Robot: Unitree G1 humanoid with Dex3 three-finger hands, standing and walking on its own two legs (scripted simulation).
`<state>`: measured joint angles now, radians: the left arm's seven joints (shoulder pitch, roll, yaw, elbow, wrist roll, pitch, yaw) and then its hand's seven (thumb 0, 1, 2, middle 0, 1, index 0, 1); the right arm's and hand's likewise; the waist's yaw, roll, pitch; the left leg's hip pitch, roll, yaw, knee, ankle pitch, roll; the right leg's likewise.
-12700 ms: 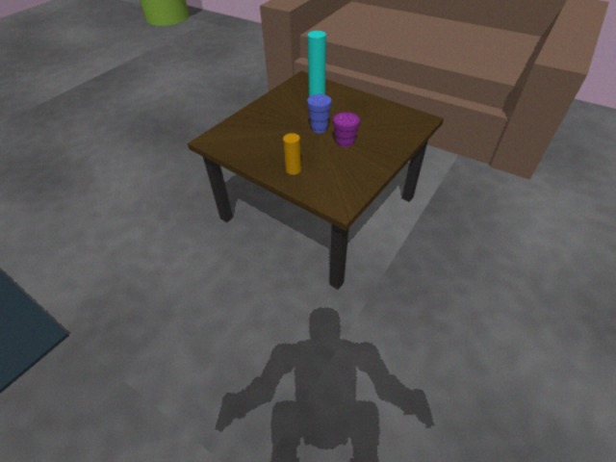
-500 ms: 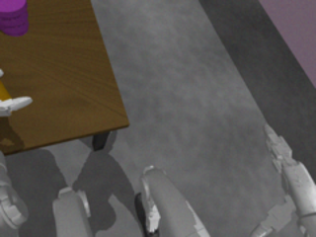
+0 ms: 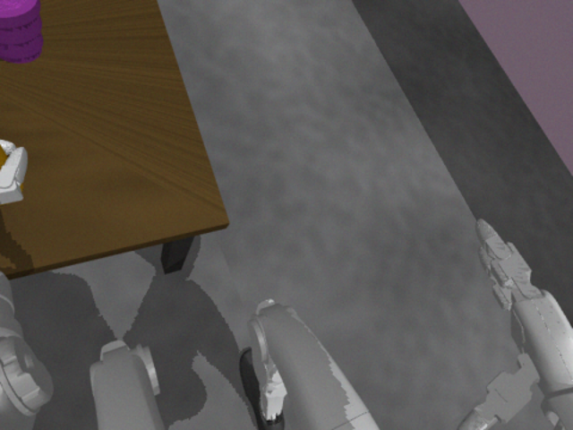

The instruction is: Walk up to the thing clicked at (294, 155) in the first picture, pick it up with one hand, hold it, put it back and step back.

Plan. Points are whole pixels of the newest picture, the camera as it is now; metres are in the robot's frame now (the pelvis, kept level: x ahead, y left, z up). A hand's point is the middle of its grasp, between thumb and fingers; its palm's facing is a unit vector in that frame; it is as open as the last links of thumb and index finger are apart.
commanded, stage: settle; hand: left
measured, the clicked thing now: out of the picture +0.52 +0.24 -0.06
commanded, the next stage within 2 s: lift in 1.02 s
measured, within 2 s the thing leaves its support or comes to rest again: leaves its support in 0.06 s
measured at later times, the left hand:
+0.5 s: hand out of the picture +0.52 +0.24 +0.00, palm faces +0.25 -0.97 -0.01, open 7.3 cm
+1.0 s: hand out of the picture +0.53 +0.23 +0.04, palm faces +0.24 -0.97 -0.01, open 7.3 cm
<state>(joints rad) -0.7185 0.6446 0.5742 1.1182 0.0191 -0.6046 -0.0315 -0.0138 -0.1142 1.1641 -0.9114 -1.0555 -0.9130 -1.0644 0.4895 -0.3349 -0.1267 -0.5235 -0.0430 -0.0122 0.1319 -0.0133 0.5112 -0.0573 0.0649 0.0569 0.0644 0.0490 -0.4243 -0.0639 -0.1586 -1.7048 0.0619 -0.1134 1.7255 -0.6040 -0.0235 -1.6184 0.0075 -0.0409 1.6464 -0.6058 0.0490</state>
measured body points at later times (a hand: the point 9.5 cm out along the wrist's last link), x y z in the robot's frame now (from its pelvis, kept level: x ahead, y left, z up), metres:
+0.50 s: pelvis +0.01 +0.00 +0.04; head +0.19 +0.09 +0.44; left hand +0.50 +0.29 +0.01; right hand +0.19 -0.24 +0.14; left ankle +0.07 +0.13 -0.51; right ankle +0.07 -0.15 -0.51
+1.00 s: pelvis +0.02 +0.00 +0.06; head +0.19 +0.09 +0.47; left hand +0.51 +0.28 +0.04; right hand +0.19 -0.25 +0.14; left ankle +0.07 +0.13 -0.51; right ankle +0.07 -0.15 -0.51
